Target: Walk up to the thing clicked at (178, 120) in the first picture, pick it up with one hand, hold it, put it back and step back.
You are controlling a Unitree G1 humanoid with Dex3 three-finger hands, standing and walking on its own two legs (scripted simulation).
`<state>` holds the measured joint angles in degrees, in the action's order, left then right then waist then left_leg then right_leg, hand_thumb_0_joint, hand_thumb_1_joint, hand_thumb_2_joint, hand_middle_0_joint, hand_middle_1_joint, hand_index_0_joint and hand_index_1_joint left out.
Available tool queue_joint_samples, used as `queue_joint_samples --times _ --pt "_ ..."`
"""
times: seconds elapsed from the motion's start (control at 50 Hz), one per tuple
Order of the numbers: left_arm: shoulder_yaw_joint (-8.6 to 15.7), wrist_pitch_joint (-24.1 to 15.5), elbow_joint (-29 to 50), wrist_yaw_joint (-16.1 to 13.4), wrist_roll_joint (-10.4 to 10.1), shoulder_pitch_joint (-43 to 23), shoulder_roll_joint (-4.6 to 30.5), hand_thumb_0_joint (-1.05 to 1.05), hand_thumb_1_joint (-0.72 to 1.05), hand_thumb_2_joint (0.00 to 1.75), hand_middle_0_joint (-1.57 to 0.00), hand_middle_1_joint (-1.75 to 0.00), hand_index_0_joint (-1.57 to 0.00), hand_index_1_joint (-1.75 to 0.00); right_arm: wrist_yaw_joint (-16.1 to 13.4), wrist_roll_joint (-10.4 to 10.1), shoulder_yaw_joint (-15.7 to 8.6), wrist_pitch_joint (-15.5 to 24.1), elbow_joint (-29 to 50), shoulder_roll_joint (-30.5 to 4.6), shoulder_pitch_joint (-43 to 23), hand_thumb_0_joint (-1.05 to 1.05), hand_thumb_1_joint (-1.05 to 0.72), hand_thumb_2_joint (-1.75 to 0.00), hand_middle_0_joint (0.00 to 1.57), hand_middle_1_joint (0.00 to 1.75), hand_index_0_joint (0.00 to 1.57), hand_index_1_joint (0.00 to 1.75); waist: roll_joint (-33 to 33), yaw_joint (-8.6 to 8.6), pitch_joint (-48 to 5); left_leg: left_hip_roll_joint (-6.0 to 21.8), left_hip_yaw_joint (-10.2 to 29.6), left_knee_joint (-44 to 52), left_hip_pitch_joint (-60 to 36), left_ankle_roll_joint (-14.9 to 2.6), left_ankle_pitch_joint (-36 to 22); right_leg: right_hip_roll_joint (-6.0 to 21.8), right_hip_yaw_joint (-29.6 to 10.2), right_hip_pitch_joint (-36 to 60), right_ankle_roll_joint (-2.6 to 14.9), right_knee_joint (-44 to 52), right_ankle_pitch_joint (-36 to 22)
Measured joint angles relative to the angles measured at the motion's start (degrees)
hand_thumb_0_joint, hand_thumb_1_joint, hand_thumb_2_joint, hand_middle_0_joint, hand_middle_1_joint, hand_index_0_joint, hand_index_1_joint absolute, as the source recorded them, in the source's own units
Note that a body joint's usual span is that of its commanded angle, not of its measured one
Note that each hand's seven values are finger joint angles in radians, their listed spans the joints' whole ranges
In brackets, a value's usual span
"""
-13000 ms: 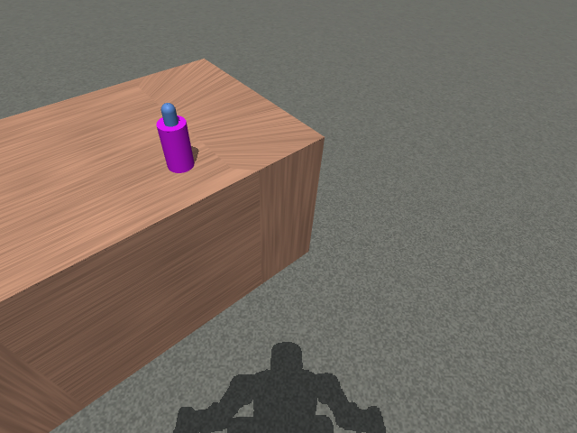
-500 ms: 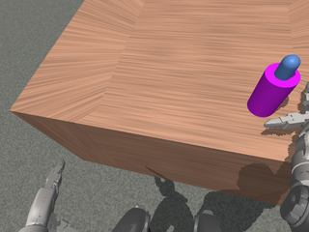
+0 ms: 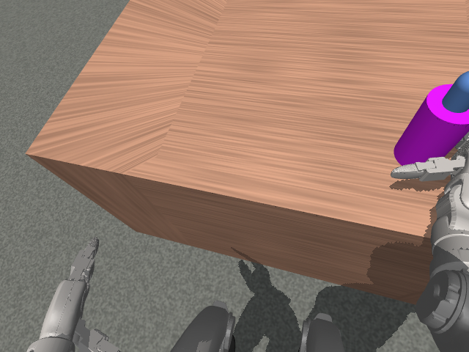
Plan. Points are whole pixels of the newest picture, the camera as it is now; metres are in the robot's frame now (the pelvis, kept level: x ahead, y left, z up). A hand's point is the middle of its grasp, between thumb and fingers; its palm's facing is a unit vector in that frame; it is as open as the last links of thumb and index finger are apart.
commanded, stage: close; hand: right
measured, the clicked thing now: (441, 121) +0.52 -0.25 +0.04
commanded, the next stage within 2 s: settle in 0.64 s
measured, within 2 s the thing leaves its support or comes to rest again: leaves its support in 0.88 s
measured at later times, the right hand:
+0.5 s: hand (434, 134) +0.51 -0.24 +0.02, palm faces +0.29 +0.96 +0.01, open 11.1 cm
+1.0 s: hand (445, 129) +0.50 -0.25 +0.04, palm faces +0.29 +0.96 +0.01, open 10.3 cm
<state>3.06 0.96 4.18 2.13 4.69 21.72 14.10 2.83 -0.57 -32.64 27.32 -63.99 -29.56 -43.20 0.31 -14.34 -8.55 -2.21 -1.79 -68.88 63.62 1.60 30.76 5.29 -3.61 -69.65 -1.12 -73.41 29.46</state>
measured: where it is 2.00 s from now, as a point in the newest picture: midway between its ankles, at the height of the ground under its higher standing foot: outside the picture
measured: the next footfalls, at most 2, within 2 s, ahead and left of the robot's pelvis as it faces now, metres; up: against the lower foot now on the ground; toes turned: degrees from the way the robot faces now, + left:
none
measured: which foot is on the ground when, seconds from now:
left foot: down 0.00-1.00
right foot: down 0.00-1.00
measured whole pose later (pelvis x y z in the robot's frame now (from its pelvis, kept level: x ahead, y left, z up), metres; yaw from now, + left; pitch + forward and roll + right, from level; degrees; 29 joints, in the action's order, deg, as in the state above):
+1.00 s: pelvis +0.00 +0.00 +0.01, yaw +0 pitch +24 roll +6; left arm 2.5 1.0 3.3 3.0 4.3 22.1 13.4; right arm 1.5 1.2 -31.7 24.6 -62.3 -30.0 -43.4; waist 0.0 -15.1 -9.7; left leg -2.1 -2.1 -66.2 60.8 1.7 29.9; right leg 5.1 -3.9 -67.2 -1.0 -71.3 28.9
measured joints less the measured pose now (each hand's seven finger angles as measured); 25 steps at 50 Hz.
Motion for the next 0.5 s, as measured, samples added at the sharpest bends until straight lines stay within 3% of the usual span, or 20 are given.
queue_joint_samples --times 0.24,0.36,0.5 --pt "0.0 0.4 -0.9 0.3 0.2 0.2 0.1 -0.01 -0.52 0.05 -0.05 -0.05 -0.06 -0.05 -0.7 1.3 0.7 -1.0 0.0 -3.0 -4.1 -0.02 0.47 -0.11 0.53 0.31 0.53 0.31 -0.5 -1.06 0.1 -0.1 -0.5 -0.6 2.0 -0.11 0.1 0.0 -0.6 -2.3 -0.16 -0.8 0.1" --pt "0.9 1.0 -1.4 0.3 0.2 0.1 0.5 -0.01 -0.52 0.05 -0.05 -0.05 -0.06 -0.05 -0.3 1.1 1.2 -2.4 1.3 -1.2 -1.7 -0.02 0.42 -0.19 0.69 0.44 0.69 0.43 0.3 -0.34 -0.9 -0.2 0.0 0.3 1.2 0.14 0.2 0.2 0.0 -1.4 0.06 -0.2 0.5" --pt "-0.3 0.9 -0.2 0.3 -0.3 -1.0 -0.2 -0.01 -0.52 0.05 -0.05 -0.05 -0.06 -0.05 -1.0 1.0 0.5 -1.5 -0.4 -0.2 -0.5 -0.01 0.31 -0.32 0.85 0.59 0.87 0.59 0.2 -0.41 -1.0 -0.1 -0.1 1.0 -0.6 0.14 0.3 0.0 -0.1 0.4 0.12 0.5 0.5"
